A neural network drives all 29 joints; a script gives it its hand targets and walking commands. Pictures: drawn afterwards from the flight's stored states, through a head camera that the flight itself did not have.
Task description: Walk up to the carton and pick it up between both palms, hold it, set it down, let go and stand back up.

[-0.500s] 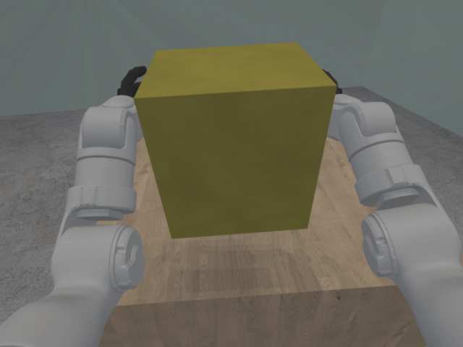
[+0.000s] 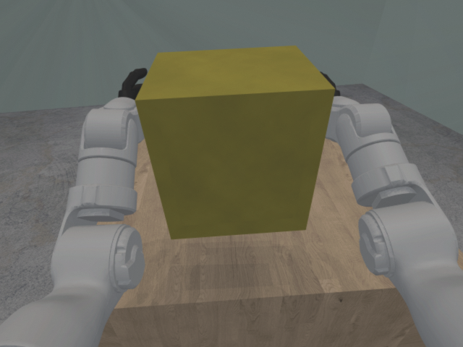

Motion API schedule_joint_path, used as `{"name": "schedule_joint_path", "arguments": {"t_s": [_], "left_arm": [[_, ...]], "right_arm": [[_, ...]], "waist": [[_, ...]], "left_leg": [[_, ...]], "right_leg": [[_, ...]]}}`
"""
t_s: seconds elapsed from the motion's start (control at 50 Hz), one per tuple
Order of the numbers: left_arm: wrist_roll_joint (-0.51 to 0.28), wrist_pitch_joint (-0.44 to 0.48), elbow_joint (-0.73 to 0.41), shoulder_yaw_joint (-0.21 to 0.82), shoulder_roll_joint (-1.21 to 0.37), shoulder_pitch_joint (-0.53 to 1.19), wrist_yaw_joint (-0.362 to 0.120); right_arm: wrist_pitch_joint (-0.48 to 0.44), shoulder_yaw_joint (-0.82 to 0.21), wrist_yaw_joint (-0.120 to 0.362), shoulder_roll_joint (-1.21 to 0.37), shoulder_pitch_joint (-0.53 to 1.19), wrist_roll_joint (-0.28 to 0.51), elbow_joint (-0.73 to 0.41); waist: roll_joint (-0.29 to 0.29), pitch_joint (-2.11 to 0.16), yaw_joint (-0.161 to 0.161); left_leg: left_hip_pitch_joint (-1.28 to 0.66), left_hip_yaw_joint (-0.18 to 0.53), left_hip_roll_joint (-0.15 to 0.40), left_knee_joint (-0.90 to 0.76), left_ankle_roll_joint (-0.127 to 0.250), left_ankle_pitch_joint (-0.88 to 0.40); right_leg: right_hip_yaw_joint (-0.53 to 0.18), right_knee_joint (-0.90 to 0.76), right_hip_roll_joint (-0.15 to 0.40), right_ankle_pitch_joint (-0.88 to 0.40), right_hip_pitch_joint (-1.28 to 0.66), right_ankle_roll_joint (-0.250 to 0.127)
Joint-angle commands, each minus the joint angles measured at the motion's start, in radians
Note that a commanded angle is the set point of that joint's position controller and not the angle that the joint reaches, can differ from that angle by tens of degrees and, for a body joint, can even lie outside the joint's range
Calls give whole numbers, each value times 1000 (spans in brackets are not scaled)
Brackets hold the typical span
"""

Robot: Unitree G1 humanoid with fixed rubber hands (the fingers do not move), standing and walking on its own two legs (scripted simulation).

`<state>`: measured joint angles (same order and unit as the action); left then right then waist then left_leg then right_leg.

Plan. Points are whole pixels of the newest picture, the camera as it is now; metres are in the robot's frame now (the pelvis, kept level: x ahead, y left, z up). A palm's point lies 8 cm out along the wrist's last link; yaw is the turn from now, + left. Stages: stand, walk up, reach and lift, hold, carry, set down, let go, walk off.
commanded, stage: hold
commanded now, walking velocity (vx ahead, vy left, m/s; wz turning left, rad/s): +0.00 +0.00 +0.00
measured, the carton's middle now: (233, 142) +0.37 -0.01 +0.24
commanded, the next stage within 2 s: none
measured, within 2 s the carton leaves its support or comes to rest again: neither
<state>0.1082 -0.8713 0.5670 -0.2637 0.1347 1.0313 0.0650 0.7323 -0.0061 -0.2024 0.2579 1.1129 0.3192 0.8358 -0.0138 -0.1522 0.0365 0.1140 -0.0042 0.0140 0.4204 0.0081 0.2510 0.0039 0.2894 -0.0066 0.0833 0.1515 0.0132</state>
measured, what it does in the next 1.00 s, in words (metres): stands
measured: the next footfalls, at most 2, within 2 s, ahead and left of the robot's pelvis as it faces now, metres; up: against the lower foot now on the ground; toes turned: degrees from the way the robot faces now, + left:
none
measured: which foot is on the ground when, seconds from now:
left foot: down 0.00-1.00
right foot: down 0.00-1.00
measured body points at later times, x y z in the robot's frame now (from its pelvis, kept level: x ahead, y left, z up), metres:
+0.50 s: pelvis -0.01 +0.00 +0.00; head -0.10 +0.01 +0.44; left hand +0.38 +0.16 +0.31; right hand +0.38 -0.17 +0.29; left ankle -0.01 +0.11 -0.75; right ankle +0.05 -0.13 -0.75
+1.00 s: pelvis +0.00 +0.00 +0.00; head -0.08 +0.01 +0.44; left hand +0.39 +0.16 +0.30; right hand +0.39 -0.16 +0.29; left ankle -0.01 +0.11 -0.75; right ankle +0.05 -0.13 -0.75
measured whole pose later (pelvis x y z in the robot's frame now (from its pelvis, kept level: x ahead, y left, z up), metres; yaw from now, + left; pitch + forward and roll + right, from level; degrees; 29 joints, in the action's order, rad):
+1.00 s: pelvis +0.00 +0.00 +0.00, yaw +0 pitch -3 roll -2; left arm 0.11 -0.87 0.55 -0.26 0.13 1.03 0.06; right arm 0.75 -0.01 -0.21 0.26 1.10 0.32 0.80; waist -0.02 -0.16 0.04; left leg 0.12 0.00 0.01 0.42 0.01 0.25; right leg 0.00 0.28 -0.01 0.08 0.15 0.01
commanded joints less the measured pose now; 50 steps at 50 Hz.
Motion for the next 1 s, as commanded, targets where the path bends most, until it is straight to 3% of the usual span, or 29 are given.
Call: {"name": "schedule_joint_path", "arguments": {"t_s": [0.0,0.02,0.04,0.06,0.08,0.16,0.18,0.22,0.24,0.28,0.34,0.36,0.38,0.44,0.46,0.52,0.56,0.62,0.64,0.7,0.72,0.76,0.78,0.8,0.84,0.9,0.92,0.96,0.98], "left_arm": [[-190,80,-224,274,-643,826,-178],[-232,87,-356,341,-666,881,-169],[-236,81,-315,332,-677,837,-165],[-276,90,-455,397,-692,907,-157],[-265,83,-448,364,-671,882,-157],[-182,42,-265,275,-625,800,-176],[-190,44,-330,292,-646,817,-178],[-200,55,-300,285,-639,835,-180],[-208,56,-279,293,-635,845,-183],[-174,52,-229,252,-628,869,-191],[-184,55,-243,277,-642,881,-189],[-153,56,-214,245,-617,832,-190],[-159,67,-233,240,-627,892,-190],[-168,74,-160,236,-626,875,-190],[-187,83,-199,253,-630,922,-186],[-157,82,-146,217,-614,895,-198],[-143,83,-117,222,-619,895,-198],[-151,94,-114,210,-607,914,-203],[-167,102,-137,248,-645,896,-197],[-184,101,-148,260,-646,890,-188],[-189,106,-170,257,-649,918,-186],[-171,101,-152,246,-631,896,-185],[-157,85,-150,259,-643,835,-186],[-163,86,-158,251,-637,824,-190],[-145,84,-155,238,-628,858,-194],[-195,89,-233,280,-653,868,-185],[-181,82,-163,263,-648,813,-186],[-211,79,-242,310,-676,858,-184],[-193,79,-203,282,-655,809,-184]], "right_arm": [[-58,-201,142,-652,962,282,-475],[-68,-197,141,-652,955,302,-537],[-60,-205,141,-630,938,299,-545],[-62,-200,138,-638,902,306,-565],[-49,-222,135,-647,856,318,-514],[-29,-194,135,-613,885,293,-464],[-27,-157,142,-601,843,278,-434],[-35,-194,143,-643,922,277,-500],[-33,-180,138,-627,933,274,-503],[-22,-149,148,-626,924,259,-401],[-36,-142,158,-629,946,253,-426],[-32,-157,160,-634,916,247,-377],[-38,-142,159,-648,942,242,-386],[-53,-165,167,-665,1017,239,-420],[-58,-156,165,-683,1011,233,-430],[-52,-143,172,-672,1008,210,-374],[-58,-100,177,-643,980,184,-335],[-67,-128,177,-679,1034,193,-369],[-87,-176,176,-700,1094,215,-474],[-78,-135,164,-670,1007,202,-415],[-79,-170,165,-700,1045,224,-446],[-74,-184,162,-716,1060,225,-456],[-69,-167,158,-670,996,228,-422],[-69,-192,153,-686,1016,244,-466],[-52,-167,147,-677,978,234,-393],[-61,-195,149,-679,988,257,-491],[-62,-212,140,-682,1024,271,-517],[-59,-176,133,-635,973,268,-519],[-58,-177,130,-647,977,264,-516]], "waist": [[-33,-479,6],[-74,-589,40],[-56,-547,38],[-103,-633,74],[-95,-597,49],[-62,-463,26],[-79,-446,58],[-21,-461,25],[-35,-479,44],[-71,-383,33],[-72,-422,39],[-43,-398,12],[-67,-387,23],[-15,-412,-7],[-28,-427,19],[-18,-369,-3],[-43,-326,28],[-17,-353,-3],[3,-441,-16],[-35,-437,31],[-15,-462,-1],[13,-459,-11],[-33,-419,9],[3,-449,-5],[-30,-382,10],[-32,-499,12],[6,-454,-7],[-47,-510,50],[-35,-479,22]], "left_leg": [[76,76,-27,-48,-64,-408],[22,88,-15,-36,-91,-489],[12,89,-16,-29,-96,-508],[-42,100,-4,-6,-126,-606],[-43,93,-7,-3,-122,-630],[60,70,-24,-52,-82,-404],[51,91,-4,-62,-98,-443],[87,81,-12,-66,-79,-376],[89,74,-17,-64,-81,-357],[120,76,-12,-99,-70,-247],[150,87,2,-111,-71,-235],[168,80,1,-125,-57,-203],[170,82,2,-128,-61,-199],[197,74,-7,-136,-41,-139],[207,83,-7,-127,-37,-132],[230,79,1,-162,-22,-54],[286,98,11,-188,-27,17],[258,76,-4,-172,-13,-17],[243,76,-2,-157,-13,-76],[205,83,-9,-133,-38,-147],[192,70,-21,-120,-29,-160],[180,61,-29,-116,-24,-170],[161,74,-16,-114,-41,-222],[151,59,-31,-96,-37,-251],[155,62,-34,-104,-44,-224],[100,69,-29,-74,-55,-298],[122,51,-43,-69,-46,-297],[69,75,-19,-63,-77,-374],[94,64,-30,-64,-66,-344]], "right_leg": [[-71,17,-108,-235,-330,-33],[-63,36,-118,-265,-320,-25],[-66,25,-115,-254,-295,-26],[-66,41,-114,-309,-301,-29],[-63,36,-117,-320,-309,-29],[-70,14,-101,-228,-331,-30],[-64,30,-111,-222,-307,-29],[-68,20,-105,-206,-325,-29],[-67,18,-103,-223,-335,-33],[-68,19,-97,-127,-289,-34],[-61,38,-103,-155,-320,-31],[-67,19,-107,-132,-333,-32],[-59,31,-105,-126,-317,-31],[-61,18,-103,-77,-320,-34],[-60,25,-95,-99,-330,-25],[-63,20,-97,-46,-321,-29],[-60,33,-90,-44,-330,-26],[-63,16,-88,-28,-328,-24],[-55,35,-103,-84,-364,-22],[-68,28,-91,-143,-360,-35],[-63,22,-93,-119,-343,-24],[-56,16,-91,-117,-342,-18],[-59,25,-100,-135,-320,-21],[-69,12,-97,-151,-347,-21],[-68,4,-94,-109,-311,-23],[-69,17,-94,-189,-336,-32],[-69,2,-92,-178,-320,-25],[-73,22,-103,-223,-333,-28],[-73,11,-99,-204,-317,-27]]}}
